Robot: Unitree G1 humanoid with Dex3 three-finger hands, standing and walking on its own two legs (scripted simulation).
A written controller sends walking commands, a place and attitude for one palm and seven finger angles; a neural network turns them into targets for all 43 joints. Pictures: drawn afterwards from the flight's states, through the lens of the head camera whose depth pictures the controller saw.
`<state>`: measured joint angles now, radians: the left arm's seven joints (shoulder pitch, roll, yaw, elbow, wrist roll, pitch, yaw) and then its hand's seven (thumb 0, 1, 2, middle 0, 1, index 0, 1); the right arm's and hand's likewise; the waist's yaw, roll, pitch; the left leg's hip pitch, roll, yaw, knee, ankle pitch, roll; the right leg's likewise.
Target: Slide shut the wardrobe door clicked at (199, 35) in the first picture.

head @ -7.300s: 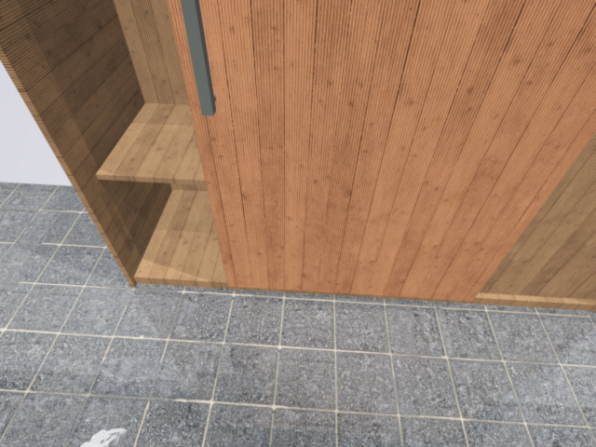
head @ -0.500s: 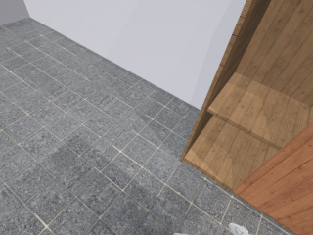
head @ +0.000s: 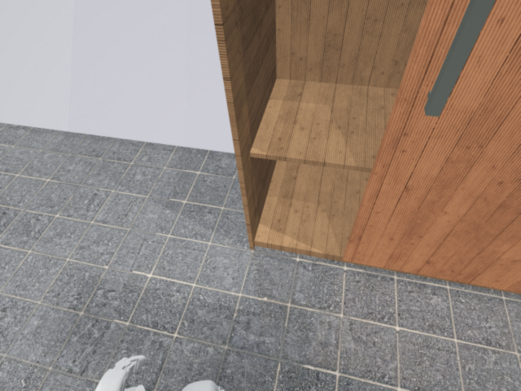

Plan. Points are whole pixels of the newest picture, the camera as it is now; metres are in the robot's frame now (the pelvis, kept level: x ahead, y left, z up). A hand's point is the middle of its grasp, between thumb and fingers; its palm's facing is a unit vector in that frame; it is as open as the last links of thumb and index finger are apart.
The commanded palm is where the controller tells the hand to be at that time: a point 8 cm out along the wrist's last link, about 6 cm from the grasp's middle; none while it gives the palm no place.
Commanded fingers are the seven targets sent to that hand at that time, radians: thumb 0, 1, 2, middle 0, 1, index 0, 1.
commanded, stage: turn to face it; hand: right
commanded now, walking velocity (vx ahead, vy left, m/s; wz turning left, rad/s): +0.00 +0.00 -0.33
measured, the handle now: (459, 39) +0.63 -0.33 +0.20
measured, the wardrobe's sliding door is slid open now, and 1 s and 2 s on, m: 0.38 0.38 0.38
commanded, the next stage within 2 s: take the last steps up to it in 0.28 s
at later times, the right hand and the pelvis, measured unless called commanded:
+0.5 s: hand out of the picture +0.06 -0.16 -0.14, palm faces +0.18 +0.95 -0.26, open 7.4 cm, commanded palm none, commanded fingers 0.00 -0.90 -0.90 0.20 0.30 0.20 0.30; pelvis +0.00 +0.04 +0.01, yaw -9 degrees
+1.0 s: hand out of the picture -0.09 -0.13 -0.15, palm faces +0.41 +0.90 -0.16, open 7.4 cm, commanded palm none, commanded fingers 0.00 -0.90 -0.90 0.20 0.30 0.20 0.30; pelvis +0.08 -0.03 +0.01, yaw -15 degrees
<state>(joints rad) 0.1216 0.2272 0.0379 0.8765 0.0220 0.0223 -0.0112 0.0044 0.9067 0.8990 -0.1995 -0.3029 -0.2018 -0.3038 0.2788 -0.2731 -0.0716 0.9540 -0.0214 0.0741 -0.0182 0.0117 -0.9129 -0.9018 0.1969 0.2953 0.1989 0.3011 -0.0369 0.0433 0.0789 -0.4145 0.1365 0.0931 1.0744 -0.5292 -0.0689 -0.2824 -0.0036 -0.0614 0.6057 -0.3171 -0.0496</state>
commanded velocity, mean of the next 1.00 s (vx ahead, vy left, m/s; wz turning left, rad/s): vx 0.17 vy -0.05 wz -0.15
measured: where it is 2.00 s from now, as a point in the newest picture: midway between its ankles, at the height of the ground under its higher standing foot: outside the picture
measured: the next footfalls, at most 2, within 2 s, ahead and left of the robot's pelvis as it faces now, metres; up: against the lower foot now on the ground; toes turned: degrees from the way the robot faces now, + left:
left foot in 0.42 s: +0.06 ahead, +0.13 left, +0.00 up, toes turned -5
right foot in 1.04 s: +0.14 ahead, -0.19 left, +0.00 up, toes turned -21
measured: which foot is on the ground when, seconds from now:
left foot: up 0.00-0.40, down 0.42-1.00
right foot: down 0.00-0.42, up 0.44-1.00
